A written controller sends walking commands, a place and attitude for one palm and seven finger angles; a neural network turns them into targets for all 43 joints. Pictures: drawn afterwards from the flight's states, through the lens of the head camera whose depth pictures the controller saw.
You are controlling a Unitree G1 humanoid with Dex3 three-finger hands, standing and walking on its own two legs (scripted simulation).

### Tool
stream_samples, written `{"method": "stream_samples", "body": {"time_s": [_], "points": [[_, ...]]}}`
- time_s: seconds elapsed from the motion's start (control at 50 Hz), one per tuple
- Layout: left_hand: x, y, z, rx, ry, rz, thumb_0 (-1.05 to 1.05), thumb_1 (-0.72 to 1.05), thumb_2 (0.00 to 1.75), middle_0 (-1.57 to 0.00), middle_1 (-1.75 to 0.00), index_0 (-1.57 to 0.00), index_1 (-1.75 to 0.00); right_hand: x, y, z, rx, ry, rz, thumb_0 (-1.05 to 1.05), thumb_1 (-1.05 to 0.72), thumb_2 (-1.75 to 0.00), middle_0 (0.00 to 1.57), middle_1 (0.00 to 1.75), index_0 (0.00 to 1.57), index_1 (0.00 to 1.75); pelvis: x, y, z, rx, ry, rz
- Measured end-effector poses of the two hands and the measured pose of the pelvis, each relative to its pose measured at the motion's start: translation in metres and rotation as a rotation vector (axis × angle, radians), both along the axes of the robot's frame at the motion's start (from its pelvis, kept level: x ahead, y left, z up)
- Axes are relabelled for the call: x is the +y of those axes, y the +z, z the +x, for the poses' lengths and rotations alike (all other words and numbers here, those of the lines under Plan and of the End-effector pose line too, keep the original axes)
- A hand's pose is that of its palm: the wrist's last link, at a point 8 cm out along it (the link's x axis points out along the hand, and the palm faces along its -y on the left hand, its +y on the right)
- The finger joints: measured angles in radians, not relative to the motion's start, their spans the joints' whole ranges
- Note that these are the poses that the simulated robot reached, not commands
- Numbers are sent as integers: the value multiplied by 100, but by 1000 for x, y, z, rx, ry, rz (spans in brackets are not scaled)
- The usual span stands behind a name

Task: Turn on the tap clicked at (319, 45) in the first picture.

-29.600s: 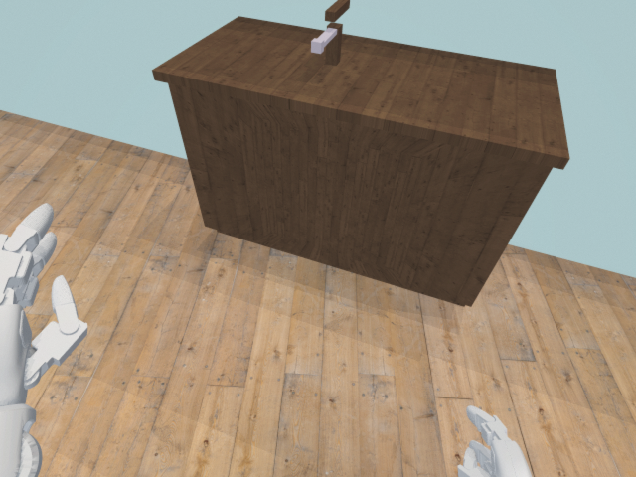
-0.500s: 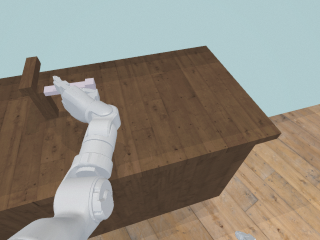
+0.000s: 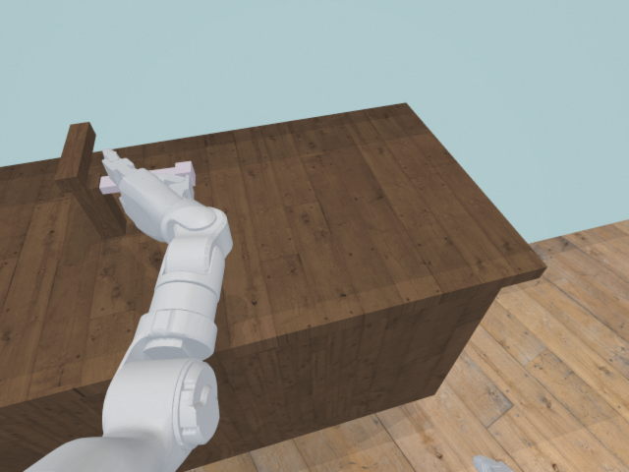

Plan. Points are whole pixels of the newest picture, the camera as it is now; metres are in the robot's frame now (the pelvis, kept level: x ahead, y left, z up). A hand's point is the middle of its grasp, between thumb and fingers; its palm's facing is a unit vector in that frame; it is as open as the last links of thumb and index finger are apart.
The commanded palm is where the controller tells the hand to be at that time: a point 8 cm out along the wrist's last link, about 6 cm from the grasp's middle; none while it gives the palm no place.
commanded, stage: lift the hand up off the lever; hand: left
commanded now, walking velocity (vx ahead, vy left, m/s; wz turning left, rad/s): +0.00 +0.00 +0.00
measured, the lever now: (185, 174) +0.53 +0.21 +0.10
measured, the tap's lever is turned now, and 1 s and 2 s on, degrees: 86 86 86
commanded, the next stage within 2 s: draw the hand back beside the body in 1.06 s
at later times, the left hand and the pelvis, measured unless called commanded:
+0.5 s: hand (184, 173) +0.46 +0.18 +0.16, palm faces +0.78 -0.62 -0.08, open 7.8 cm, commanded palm +0.40 +0.20 +0.16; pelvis +0.01 +0.00 +0.00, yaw +0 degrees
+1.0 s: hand (180, 169) +0.45 +0.18 +0.17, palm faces +0.76 -0.64 -0.09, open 7.8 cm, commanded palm +0.40 +0.20 +0.18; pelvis +0.01 +0.01 +0.01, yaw +0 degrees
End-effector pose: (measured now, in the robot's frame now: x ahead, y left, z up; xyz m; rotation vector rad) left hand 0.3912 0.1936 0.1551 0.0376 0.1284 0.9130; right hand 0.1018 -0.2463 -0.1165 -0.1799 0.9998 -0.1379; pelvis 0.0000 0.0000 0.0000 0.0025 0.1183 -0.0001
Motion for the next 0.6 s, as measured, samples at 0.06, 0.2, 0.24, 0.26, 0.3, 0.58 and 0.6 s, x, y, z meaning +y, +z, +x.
{"method": "stream_samples", "body": {"time_s": [0.06, 0.2, 0.24, 0.26, 0.3, 0.58, 0.6], "points": [[-4, 1, -1, 8, -8, -6, 2, 90, 90, -15, -15, -15, -15, 1, 1, 3, -11, 3, 2, 1, -91, -90, 20, 30, 20, 30, 0, 1, -1, -5, 1, 1], [-5, 3, 0, 20, 2, -18, 2, 90, 90, -15, -15, -15, -15, 5, 3, 10, -34, 6, 9, 1, -91, -90, 20, 30, 20, 30, -1, 1, -2, -5, -4, 2], [-3, 5, 1, 21, 6, -15, 2, 90, 90, -15, -15, -15, -15, 6, 3, 10, -34, 5, 11, 1, -91, -90, 20, 30, 20, 30, -1, 1, -2, -4, -6, 2], [-2, 6, 2, 21, 7, -12, 2, 90, 90, -15, -15, -15, -15, 6, 3, 10, -34, 6, 11, 1, -91, -90, 20, 30, 20, 30, -1, 1, -2, -4, -6, 2], [0, 7, 4, 19, 8, -10, 2, 90, 90, -15, -15, -15, -15, 7, 3, 10, -31, 6, 12, 1, -91, -90, 20, 30, 21, 30, 0, 2, -1, -4, -6, 2], [4, 11, 10, 14, -16, -27, 2, 90, 90, -15, -15, -15, -15, 7, 4, 11, -8, -3, 7, 1, -91, -90, 20, 30, 21, 30, 5, 5, 8, -11, -10, 2], [3, 11, 10, 15, -18, -26, 2, 90, 90, -15, -15, -15, -15, 8, 4, 13, -10, -2, 7, 1, -91, -90, 20, 30, 21, 30, 5, 5, 9, -13, -10, 2]]}}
